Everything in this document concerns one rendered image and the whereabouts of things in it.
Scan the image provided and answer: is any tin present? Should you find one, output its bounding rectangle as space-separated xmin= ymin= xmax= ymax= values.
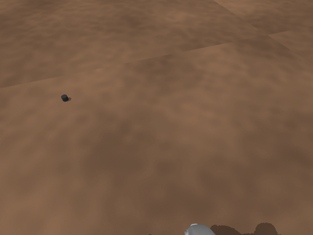
xmin=61 ymin=94 xmax=68 ymax=102

